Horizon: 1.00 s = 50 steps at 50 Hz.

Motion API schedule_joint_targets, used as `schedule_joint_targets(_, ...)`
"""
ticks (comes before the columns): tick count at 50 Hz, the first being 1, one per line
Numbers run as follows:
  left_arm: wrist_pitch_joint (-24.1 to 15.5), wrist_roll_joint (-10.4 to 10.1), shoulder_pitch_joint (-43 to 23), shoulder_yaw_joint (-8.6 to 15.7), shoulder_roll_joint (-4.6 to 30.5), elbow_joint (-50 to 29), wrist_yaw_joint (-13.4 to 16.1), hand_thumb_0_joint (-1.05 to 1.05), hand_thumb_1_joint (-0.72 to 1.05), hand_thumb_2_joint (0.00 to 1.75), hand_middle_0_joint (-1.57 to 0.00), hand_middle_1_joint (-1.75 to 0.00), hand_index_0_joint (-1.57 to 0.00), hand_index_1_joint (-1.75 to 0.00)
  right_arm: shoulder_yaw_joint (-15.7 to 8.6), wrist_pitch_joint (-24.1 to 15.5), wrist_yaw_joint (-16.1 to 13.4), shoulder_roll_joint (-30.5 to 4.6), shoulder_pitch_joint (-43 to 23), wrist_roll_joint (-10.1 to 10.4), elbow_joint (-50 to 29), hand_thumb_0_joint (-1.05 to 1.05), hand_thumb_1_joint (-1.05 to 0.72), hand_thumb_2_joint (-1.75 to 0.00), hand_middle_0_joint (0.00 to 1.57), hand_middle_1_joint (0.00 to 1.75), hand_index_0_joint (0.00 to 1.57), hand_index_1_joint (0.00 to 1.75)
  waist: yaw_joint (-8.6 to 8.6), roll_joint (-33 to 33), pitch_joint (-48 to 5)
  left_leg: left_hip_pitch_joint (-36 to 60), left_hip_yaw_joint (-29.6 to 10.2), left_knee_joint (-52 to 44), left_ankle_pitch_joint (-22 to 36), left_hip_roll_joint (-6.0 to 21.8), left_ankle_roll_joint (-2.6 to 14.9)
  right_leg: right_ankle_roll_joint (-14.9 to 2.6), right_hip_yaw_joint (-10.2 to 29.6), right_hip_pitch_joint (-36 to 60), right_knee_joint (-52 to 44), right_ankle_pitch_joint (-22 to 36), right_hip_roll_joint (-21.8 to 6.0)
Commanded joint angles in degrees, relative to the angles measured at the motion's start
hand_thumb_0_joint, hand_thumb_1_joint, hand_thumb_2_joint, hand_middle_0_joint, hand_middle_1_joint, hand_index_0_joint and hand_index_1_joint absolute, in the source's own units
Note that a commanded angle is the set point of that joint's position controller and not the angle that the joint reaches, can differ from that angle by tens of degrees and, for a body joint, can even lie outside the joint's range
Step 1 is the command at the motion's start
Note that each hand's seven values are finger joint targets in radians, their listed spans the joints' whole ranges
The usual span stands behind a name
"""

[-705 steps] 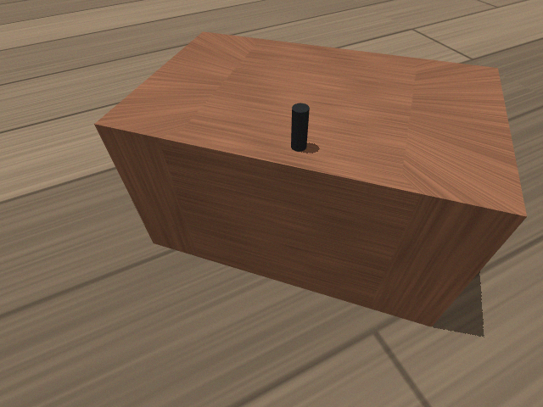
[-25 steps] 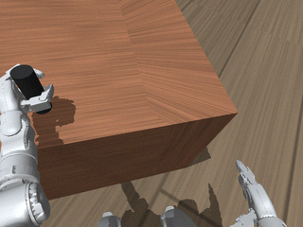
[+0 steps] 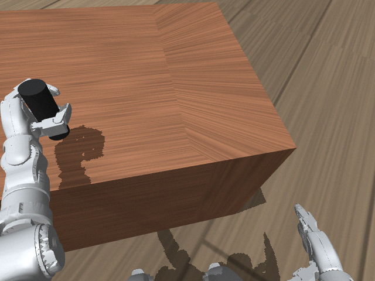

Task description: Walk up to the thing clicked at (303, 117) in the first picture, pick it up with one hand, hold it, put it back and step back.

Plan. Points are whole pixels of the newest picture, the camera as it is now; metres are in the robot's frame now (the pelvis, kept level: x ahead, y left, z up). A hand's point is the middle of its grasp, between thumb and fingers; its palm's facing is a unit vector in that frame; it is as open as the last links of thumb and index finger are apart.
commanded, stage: lift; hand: left
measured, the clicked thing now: (46, 112) +0.48 +0.24 +0.08
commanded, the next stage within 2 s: hold in 1.42 s
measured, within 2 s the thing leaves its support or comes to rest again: neither
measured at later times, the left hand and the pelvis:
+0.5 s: hand (45, 107) +0.45 +0.22 +0.13, palm faces +0.20 -0.98 -0.03, open 6.4 cm; pelvis +0.01 +0.01 +0.02, yaw +0 degrees
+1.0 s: hand (39, 118) +0.37 +0.18 +0.19, palm faces +0.22 -0.98 -0.02, open 6.3 cm; pelvis +0.00 -0.01 +0.04, yaw +1 degrees
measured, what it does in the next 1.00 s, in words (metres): stands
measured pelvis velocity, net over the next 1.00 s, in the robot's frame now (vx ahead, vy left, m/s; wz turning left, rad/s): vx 0.00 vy -0.01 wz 0.02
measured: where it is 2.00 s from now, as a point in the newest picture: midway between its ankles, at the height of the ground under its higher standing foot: outside the picture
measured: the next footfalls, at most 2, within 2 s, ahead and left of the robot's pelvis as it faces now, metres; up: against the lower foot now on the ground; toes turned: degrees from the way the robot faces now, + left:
none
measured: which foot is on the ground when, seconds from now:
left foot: down 0.00-1.00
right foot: down 0.00-1.00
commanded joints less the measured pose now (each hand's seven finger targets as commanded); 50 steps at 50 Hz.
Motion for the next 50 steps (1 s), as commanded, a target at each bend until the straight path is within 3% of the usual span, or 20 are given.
schedule_joint_targets(1, -3.60, -1.05, -24.50, 0.70, 13.19, -12.11, -0.25, 0.00, 0.59, 1.46, -1.41, -1.50, -1.42, -1.52, -4.40, -2.76, -0.48, -7.53, 0.76, 0.35, -9.97, 0.00, 0.57, -0.05, 0.05, 0.05, 0.05, 0.05, 0.29, 6.42, -25.39, 22.32, 0.76, -6.64, 21.60, -0.96, 1.62, -1.79, -1.91, 7.31, -7.08, 22.28, 0.90)
schedule_joint_targets(5, -3.36, -1.79, -24.20, 1.46, 14.45, -13.69, -0.17, 0.00, 0.66, 1.42, -1.38, -1.49, -1.41, -1.48, -6.78, -2.99, -0.96, -9.42, 0.19, 0.65, -10.12, 0.00, 0.57, -0.05, 0.05, 0.05, 0.05, 0.05, 0.54, 5.89, -26.60, 22.74, 1.11, -7.08, 20.91, -1.21, 1.89, -1.53, -1.58, 9.55, -7.85, 22.87, 0.72)
schedule_joint_targets(6, -3.64, -2.00, -25.64, 1.98, 15.26, -18.58, 0.03, 0.00, 0.67, 1.42, -1.38, -1.48, -1.40, -1.48, -7.59, -3.05, -1.11, -10.44, -0.72, 0.75, -12.23, 0.00, 0.57, -0.05, 0.05, 0.05, 0.05, 0.05, 1.34, 6.25, -30.39, 24.73, 1.11, -7.23, 22.85, -1.16, 1.71, -1.63, -1.51, 11.50, -7.48, 24.58, 0.67)
schedule_joint_targets(8, -3.05, -1.99, -23.77, -0.76, 11.49, -17.22, -0.07, 0.00, 0.65, 1.42, -1.39, -1.49, -1.41, -1.49, -5.69, -2.67, -1.07, -8.08, 2.25, 0.79, -9.89, 0.00, 0.56, -0.05, 0.05, 0.05, 0.05, 0.05, 1.25, 7.36, -28.76, 25.69, 0.96, -7.46, 24.61, -1.08, 1.56, -1.71, -1.70, 10.73, -7.53, 25.21, 0.77)
schedule_joint_targets(10, -2.29, -2.20, -22.92, -0.37, 12.31, -18.05, 0.19, 0.00, 0.65, 1.43, -1.39, -1.50, -1.42, -1.50, -7.77, -2.74, -1.58, -9.66, 1.69, 1.14, -8.27, 0.00, 0.56, -0.05, 0.05, 0.05, 0.05, 0.05, 1.76, 7.27, -27.04, 26.52, 1.14, -8.14, 25.02, -1.10, 1.35, -1.81, -1.71, 10.75, -8.08, 25.16, 0.78)
schedule_joint_targets(12, -2.15, -2.20, -24.38, -0.65, 13.04, -23.30, 0.21, 0.00, 0.64, 1.42, -1.40, -1.49, -1.41, -1.49, -5.91, -2.87, -1.44, -7.92, 1.22, 1.27, -7.85, 0.00, 0.56, -0.05, 0.05, 0.05, 0.05, 0.05, 2.67, 10.06, -28.64, 28.62, 1.07, -8.13, 27.39, -0.92, 1.08, -1.92, -1.77, 10.99, -8.06, 25.89, 0.75)
schedule_joint_targets(16, -0.06, -2.40, -21.05, -1.53, 10.48, -24.20, 1.35, 0.00, 0.62, 1.40, -1.38, -1.47, -1.39, -1.47, -5.91, -2.71, -1.67, -7.44, 1.93, 1.55, -6.91, 0.00, 0.56, -0.05, 0.05, 0.05, 0.05, 0.05, 3.26, 8.00, -24.86, 27.98, 0.85, -10.36, 25.19, -0.89, 0.93, -2.01, -2.23, 12.36, -9.53, 23.87, 0.91)
schedule_joint_targets(18, 1.37, -2.94, -16.70, -1.71, 8.94, -23.29, 1.46, 0.00, 0.61, 1.38, -1.35, -1.45, -1.37, -1.45, -9.06, -2.65, -1.94, -9.88, 1.45, 1.75, -5.61, 0.00, 0.57, -0.05, 0.05, 0.05, 0.05, 0.05, 3.32, 7.76, -22.98, 28.88, 0.73, -11.46, 25.47, -0.64, 0.53, -2.20, -2.57, 11.85, -9.96, 23.16, 1.09)
schedule_joint_targets(23, 4.89, -3.71, -15.91, -4.22, 5.76, -35.30, 2.60, 0.00, 0.57, 1.36, -1.36, -1.45, -1.39, -1.45, -7.42, -2.77, -2.07, -7.15, 0.49, 2.49, -4.18, 0.00, 0.57, -0.04, 0.05, 0.05, 0.05, 0.05, 4.97, 8.06, -22.26, 30.21, 1.48, -12.78, 25.04, -1.05, 0.77, -1.93, -2.30, 14.90, -11.39, 23.91, 0.96)
schedule_joint_targets(26, 7.15, -4.37, -9.84, -4.62, 3.39, -36.83, 3.12, 0.00, 0.59, 1.35, -1.33, -1.42, -1.36, -1.42, -7.98, -2.90, -2.73, -7.90, -0.90, 2.97, -5.31, 0.00, 0.58, -0.04, 0.05, 0.05, 0.05, 0.05, 5.37, 3.17, -19.78, 28.75, 1.59, -14.09, 23.99, -1.19, 1.11, -1.61, -2.30, 17.74, -12.44, 24.32, 0.99)
schedule_joint_targets(27, 7.65, -4.39, -11.31, -3.62, 5.28, -40.49, 3.53, 0.00, 0.60, 1.35, -1.33, -1.42, -1.36, -1.41, -7.77, -2.72, -2.84, -7.55, 0.30, 3.10, -2.15, 0.00, 0.57, -0.04, 0.05, 0.05, 0.05, 0.05, 6.17, 4.80, -20.30, 29.40, 1.73, -14.37, 24.03, -1.27, 1.01, -1.71, -2.13, 18.15, -12.57, 24.19, 0.86)
schedule_joint_targets(29, 9.07, -4.70, -8.81, -4.61, 2.99, -41.23, 3.94, 0.00, 0.58, 1.37, -1.34, -1.44, -1.36, -1.43, -8.19, -3.03, -3.10, -7.78, -1.29, 3.29, -2.04, 0.00, 0.57, -0.04, 0.05, 0.05, 0.05, 0.05, 6.60, 4.26, -19.30, 31.04, 1.52, -15.23, 25.27, -1.06, 0.74, -1.75, -2.55, 18.30, -12.68, 24.15, 0.99)
schedule_joint_targets(32, 11.25, -5.04, -6.34, -6.44, 0.19, -43.73, 4.23, 0.00, 0.57, 1.38, -1.36, -1.46, -1.38, -1.46, -8.29, -3.33, -3.63, -7.61, -2.05, 3.56, -1.80, 0.00, 0.58, -0.04, 0.05, 0.05, 0.05, 0.05, 6.04, 2.40, -18.18, 31.66, 2.01, -15.86, 25.72, -1.18, 0.99, -1.41, -2.41, 19.40, -13.74, 25.35, 0.81)
schedule_joint_targets(36, 14.41, -4.82, -6.39, -5.82, 0.99, -48.98, 5.20, 0.00, 0.56, 1.37, -1.35, -1.45, -1.37, -1.44, -7.58, -3.86, -3.84, -6.63, -1.42, 3.76, 3.10, 0.00, 0.58, -0.04, 0.05, 0.05, 0.05, 0.05, 7.04, 3.08, -14.49, 31.53, 2.60, -17.53, 22.45, -1.63, 0.91, -1.37, -2.27, 20.48, -15.27, 23.09, 0.41)
schedule_joint_targets(39, 17.19, -5.02, -2.26, -5.91, -0.39, -50.06, 5.73, 0.00, 0.56, 1.35, -1.34, -1.43, -1.36, -1.43, -9.15, -4.61, -4.59, -8.32, -2.31, 3.96, 3.28, 0.00, 0.57, -0.04, 0.05, 0.05, 0.05, 0.05, 6.66, 0.69, -13.31, 32.25, 2.90, -18.73, 20.10, -1.82, 0.93, -1.07, -2.27, 21.43, -16.72, 21.87, 0.26)
schedule_joint_targets(40, 17.80, -4.84, -3.04, -7.52, -1.37, -53.88, 5.52, 0.00, 0.56, 1.35, -1.33, -1.43, -1.35, -1.42, -8.54, -5.00, -4.65, -7.51, -2.98, 4.02, 3.10, 0.00, 0.57, -0.04, 0.05, 0.05, 0.05, 0.05, 6.50, 1.17, -13.85, 32.46, 3.10, -18.88, 19.67, -1.97, 0.99, -1.13, -2.01, 21.69, -17.30, 21.73, 0.09)
schedule_joint_targets(42, 19.12, -4.70, -2.31, -6.08, 0.51, -55.84, 5.59, 0.00, 0.55, 1.34, -1.33, -1.42, -1.35, -1.42, -7.58, -5.35, -4.74, -6.68, -3.08, 4.14, 5.12, 0.00, 0.57, -0.04, 0.05, 0.05, 0.05, 0.05, 7.57, 1.22, -13.11, 32.25, 3.12, -19.39, 19.44, -2.11, 0.97, -1.13, -2.10, 22.66, -17.69, 21.36, -0.10)
schedule_joint_targets(45, 21.09, -5.29, -1.41, -6.99, -1.36, -58.17, 5.35, 0.00, 0.53, 1.35, -1.35, -1.45, -1.37, -1.44, -6.00, -6.43, -4.93, -5.30, -4.61, 4.27, 5.01, 0.00, 0.57, -0.04, 0.05, 0.05, 0.05, 0.05, 7.54, -0.21, -12.45, 32.43, 3.43, -19.67, 18.67, -2.48, 1.29, -0.75, -1.80, 24.23, -18.77, 21.40, -0.61)
schedule_joint_targets(46, 21.82, -5.62, 0.32, -5.95, -1.13, -57.14, 5.27, 0.00, 0.53, 1.36, -1.35, -1.45, -1.37, -1.45, -6.60, -6.56, -5.09, -6.00, -4.81, 4.23, 6.16, 0.00, 0.57, -0.04, 0.05, 0.05, 0.05, 0.05, 7.78, -0.40, -12.11, 32.65, 3.46, -19.88, 18.82, -2.52, 1.33, -0.66, -1.73, 24.24, -19.08, 21.63, -0.72)
schedule_joint_targets(50, 24.33, -5.82, 0.17, -6.91, -2.48, -59.57, 5.48, 0.00, 0.56, 1.36, -1.36, -1.46, -1.38, -1.45, -6.30, -7.77, -5.46, -6.17, -6.46, 4.10, 8.27, 0.00, 0.57, -0.04, 0.05, 0.05, 0.05, 0.05, 7.74, 0.36, -9.92, 33.44, 3.46, -21.23, 17.21, -2.53, 1.28, -0.74, -1.86, 23.65, -20.21, 19.67, -0.77)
